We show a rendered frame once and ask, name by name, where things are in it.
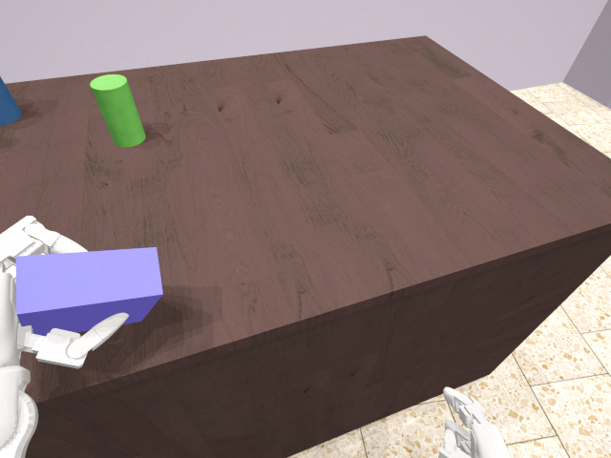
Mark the right robot hand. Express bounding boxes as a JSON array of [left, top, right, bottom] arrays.
[[439, 387, 511, 458]]

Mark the left robot hand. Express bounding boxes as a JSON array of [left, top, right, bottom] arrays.
[[0, 216, 129, 369]]

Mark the table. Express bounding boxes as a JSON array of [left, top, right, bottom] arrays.
[[0, 35, 611, 458]]

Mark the left robot forearm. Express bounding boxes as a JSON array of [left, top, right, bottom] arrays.
[[0, 365, 38, 458]]

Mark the sponge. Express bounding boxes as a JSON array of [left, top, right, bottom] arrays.
[[16, 247, 163, 336]]

